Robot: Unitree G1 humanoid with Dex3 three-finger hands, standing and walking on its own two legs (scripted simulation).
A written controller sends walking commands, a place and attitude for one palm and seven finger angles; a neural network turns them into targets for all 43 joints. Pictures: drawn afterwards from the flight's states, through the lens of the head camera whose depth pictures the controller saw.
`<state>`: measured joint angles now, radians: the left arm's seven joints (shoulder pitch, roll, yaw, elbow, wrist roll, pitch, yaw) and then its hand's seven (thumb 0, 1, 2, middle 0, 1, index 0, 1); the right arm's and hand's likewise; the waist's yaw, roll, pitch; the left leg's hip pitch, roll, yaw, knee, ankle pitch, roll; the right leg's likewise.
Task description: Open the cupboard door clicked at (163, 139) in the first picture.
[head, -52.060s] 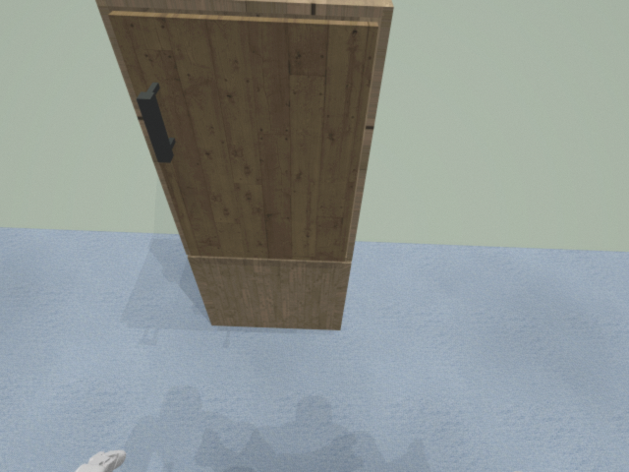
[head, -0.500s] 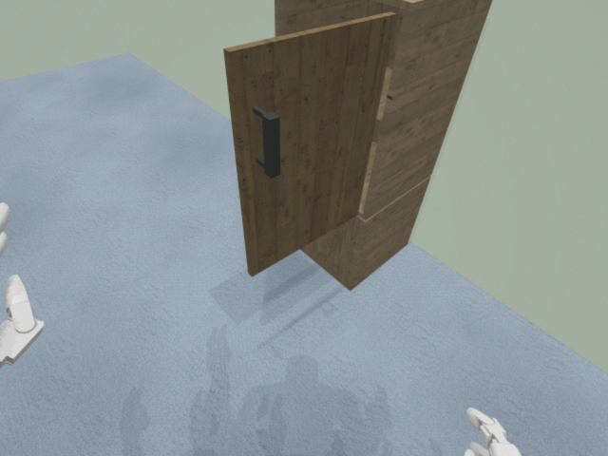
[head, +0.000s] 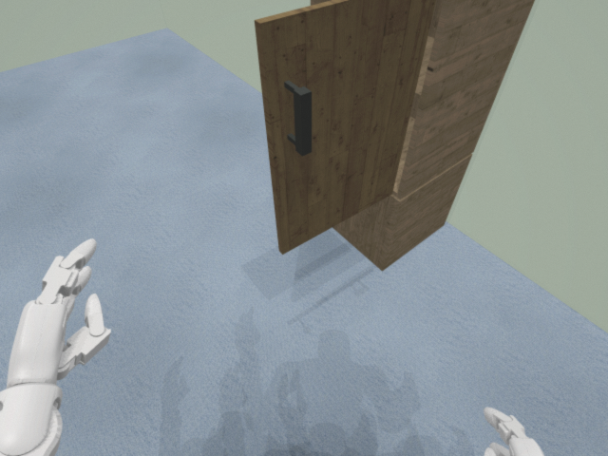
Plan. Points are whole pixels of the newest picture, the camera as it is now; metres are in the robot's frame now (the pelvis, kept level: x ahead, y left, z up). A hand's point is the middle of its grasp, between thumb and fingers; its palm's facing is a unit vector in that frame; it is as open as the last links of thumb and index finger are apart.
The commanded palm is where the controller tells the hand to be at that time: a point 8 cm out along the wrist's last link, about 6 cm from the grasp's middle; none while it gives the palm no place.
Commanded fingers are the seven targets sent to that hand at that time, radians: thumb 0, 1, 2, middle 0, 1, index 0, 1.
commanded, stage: let the arm hang, fingers relaxed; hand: left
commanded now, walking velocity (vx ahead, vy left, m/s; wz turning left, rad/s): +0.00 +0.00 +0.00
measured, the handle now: (296, 118) +0.67 +0.05 +0.09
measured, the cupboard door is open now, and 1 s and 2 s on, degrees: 87 87 87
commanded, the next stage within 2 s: look to check the result in 1.02 s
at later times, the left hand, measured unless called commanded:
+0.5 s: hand out of the picture -0.02 +0.21 -0.16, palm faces +0.05 -0.97 -0.26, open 7.2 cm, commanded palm none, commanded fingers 0.00 0.90 0.90 -0.20 -0.30 -0.20 -0.30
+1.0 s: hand out of the picture +0.02 +0.21 -0.16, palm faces +0.02 -0.97 -0.23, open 7.4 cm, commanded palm none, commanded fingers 0.00 0.90 0.90 -0.20 -0.30 -0.20 -0.30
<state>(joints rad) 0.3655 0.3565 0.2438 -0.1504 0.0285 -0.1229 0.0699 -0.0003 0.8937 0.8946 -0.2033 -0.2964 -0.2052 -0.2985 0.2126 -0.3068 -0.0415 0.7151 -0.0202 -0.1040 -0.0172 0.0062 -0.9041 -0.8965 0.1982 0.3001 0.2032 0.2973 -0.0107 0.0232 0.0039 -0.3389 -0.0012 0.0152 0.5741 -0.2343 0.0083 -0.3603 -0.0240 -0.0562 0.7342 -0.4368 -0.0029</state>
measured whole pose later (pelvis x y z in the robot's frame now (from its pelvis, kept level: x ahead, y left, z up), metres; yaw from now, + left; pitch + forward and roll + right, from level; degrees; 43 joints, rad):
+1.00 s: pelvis +0.00 +0.02 +0.02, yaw +1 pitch -2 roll +0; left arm 0.21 0.19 0.02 1.13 0.02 -0.01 0.02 0.00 0.91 0.89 -0.20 -0.30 -0.20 -0.30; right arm 0.20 -0.20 -0.02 1.13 -0.02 0.00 -0.01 0.00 -0.91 -0.90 0.20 0.30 0.20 0.30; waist -0.01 0.01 0.05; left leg -0.20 -0.02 0.02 0.38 -0.15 0.03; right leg -0.16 -0.01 0.01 0.41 -0.22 0.01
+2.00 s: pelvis +0.04 +0.01 +0.02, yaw +1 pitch -1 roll +0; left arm 0.11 0.31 0.02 1.12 0.01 -0.03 0.01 0.00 0.91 0.89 -0.20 -0.30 -0.20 -0.30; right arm 0.08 -0.33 -0.01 1.13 -0.01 -0.01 0.00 0.00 -0.91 -0.90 0.20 0.30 0.21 0.30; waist -0.01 0.01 0.06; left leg -0.12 -0.01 0.01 0.30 -0.17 0.00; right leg -0.07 0.00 0.00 0.31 -0.23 -0.01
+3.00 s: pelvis +0.04 +0.00 +0.02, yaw +0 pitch -1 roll +0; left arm 0.12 0.32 0.01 1.12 0.01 -0.03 0.00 0.00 0.91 0.89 -0.20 -0.30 -0.20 -0.30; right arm 0.10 -0.33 -0.01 1.13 -0.01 -0.01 0.00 0.00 -0.91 -0.90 0.20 0.30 0.21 0.30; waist -0.01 0.00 0.07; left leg -0.10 0.01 0.02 0.28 -0.16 -0.01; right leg -0.05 0.02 0.01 0.28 -0.21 -0.02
